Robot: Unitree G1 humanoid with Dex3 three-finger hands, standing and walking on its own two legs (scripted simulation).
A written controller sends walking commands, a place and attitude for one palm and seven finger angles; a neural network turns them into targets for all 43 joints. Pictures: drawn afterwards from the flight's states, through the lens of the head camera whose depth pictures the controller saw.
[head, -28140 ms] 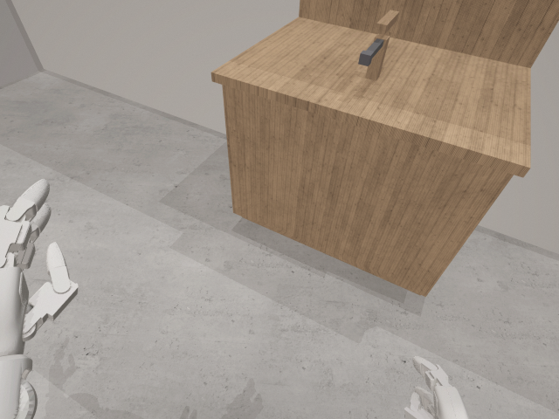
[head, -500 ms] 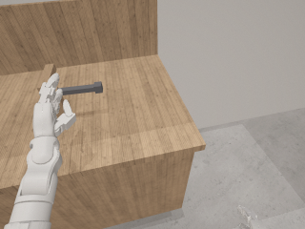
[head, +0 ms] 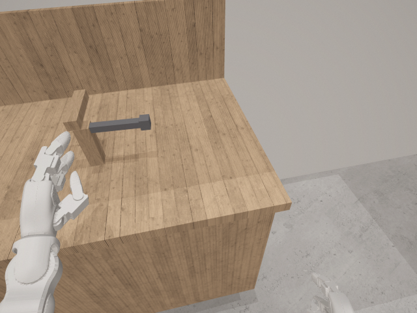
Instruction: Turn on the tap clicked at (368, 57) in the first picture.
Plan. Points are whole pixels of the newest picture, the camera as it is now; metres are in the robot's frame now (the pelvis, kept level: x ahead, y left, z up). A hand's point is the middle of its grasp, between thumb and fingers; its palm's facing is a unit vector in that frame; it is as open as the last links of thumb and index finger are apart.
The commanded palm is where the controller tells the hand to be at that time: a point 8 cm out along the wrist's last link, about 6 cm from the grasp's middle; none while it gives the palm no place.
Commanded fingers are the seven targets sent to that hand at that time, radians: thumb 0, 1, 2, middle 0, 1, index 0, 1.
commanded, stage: draw the hand back beside the body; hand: left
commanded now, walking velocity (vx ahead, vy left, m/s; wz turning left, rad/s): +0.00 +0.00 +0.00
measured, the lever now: (145, 122) +0.51 +0.22 +0.11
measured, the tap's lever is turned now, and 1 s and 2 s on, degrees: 86 86 86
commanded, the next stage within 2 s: step back with the hand held close in 0.52 s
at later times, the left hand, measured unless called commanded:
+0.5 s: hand (58, 231) +0.18 +0.24 +0.15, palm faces +0.43 -0.84 -0.33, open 7.4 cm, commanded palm +0.14 +0.28 +0.17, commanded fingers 0.00 0.90 0.90 -0.20 -0.30 -0.20 -0.30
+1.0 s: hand (54, 246) +0.16 +0.25 +0.14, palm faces +0.32 -0.84 -0.43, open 7.4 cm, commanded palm +0.12 +0.29 +0.17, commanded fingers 0.00 0.90 0.90 -0.20 -0.30 -0.20 -0.30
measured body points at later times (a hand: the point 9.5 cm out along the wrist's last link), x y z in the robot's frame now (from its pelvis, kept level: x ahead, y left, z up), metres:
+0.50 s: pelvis -0.01 +0.00 +0.00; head -0.04 -0.02 +0.45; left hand +0.15 +0.29 +0.17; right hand +0.19 -0.22 -0.09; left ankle +0.00 +0.10 -0.74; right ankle -0.03 -0.10 -0.74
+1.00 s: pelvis -0.04 +0.01 -0.01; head -0.03 +0.00 +0.44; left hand +0.14 +0.29 +0.16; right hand +0.14 -0.23 -0.09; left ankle +0.00 +0.10 -0.74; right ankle -0.03 -0.10 -0.74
